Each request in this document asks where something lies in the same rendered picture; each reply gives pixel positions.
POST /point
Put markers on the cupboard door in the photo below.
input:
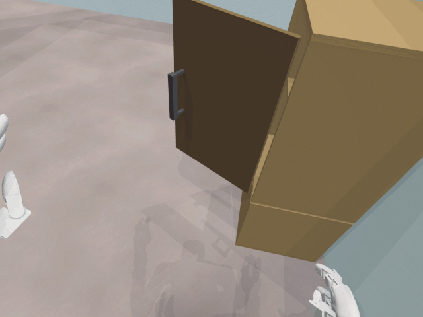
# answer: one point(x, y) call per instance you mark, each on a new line
point(236, 69)

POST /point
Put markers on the handle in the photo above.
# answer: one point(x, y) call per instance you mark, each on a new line
point(173, 96)

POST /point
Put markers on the left robot hand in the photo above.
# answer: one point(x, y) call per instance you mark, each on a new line
point(15, 214)

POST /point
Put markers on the right robot hand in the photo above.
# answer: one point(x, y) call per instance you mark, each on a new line
point(339, 302)

